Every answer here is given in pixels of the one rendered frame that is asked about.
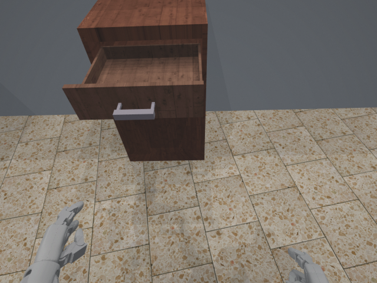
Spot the robot right hand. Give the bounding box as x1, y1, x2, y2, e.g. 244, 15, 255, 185
286, 248, 329, 283

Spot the cabinet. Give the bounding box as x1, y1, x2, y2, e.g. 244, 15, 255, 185
77, 0, 208, 162

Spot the robot left hand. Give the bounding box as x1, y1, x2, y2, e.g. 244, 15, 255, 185
34, 201, 87, 268

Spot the left robot forearm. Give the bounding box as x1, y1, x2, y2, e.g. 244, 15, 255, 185
20, 261, 60, 283

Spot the drawer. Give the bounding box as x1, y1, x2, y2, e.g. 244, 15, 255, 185
62, 43, 204, 120

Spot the handle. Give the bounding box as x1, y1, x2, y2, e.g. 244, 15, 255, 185
113, 102, 155, 120

